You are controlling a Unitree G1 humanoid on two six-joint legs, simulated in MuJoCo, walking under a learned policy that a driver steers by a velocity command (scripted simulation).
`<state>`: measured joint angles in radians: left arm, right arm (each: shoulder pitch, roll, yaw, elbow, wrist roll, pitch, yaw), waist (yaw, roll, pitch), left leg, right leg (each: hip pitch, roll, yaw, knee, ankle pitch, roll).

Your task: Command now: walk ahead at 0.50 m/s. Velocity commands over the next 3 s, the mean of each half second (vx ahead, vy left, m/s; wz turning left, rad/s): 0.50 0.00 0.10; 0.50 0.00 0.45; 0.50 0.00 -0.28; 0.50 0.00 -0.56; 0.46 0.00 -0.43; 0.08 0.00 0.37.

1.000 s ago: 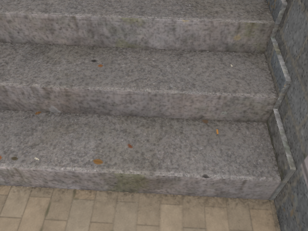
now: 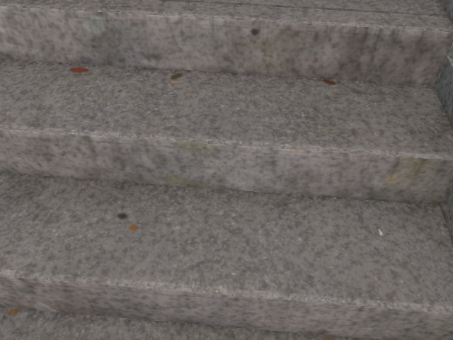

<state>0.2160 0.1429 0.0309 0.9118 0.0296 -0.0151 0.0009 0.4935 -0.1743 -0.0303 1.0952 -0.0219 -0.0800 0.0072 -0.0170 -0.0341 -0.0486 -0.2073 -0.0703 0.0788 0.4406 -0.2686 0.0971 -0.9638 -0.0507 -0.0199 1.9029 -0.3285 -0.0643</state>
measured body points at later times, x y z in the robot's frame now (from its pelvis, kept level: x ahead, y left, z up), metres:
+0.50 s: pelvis +0.26 -0.07 +0.13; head +0.27 -0.09 +0.58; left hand +0.25 +0.19 +0.00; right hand +0.39 -0.30 +0.01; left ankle +0.24 +0.08 -0.33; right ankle +0.28 -0.14 -0.57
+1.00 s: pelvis +0.57 +0.01 +0.26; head +0.58 -0.02 +0.71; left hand +0.62 +0.28 +0.17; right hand +0.76 -0.19 +0.13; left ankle +0.62 +0.04 -0.40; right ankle +0.49 -0.15 -0.23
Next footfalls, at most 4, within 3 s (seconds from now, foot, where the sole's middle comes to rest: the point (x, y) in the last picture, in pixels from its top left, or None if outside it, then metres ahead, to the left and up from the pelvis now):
0.26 right None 0.32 -0.15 -0.60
0.86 left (211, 243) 0.66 0.05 -0.43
1.34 right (214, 115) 0.95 0.04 -0.26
1.82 left None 1.34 0.23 -0.09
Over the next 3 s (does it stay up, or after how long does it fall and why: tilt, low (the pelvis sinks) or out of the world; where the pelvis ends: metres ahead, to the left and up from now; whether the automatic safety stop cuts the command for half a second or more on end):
stays up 1.72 -0.06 0.91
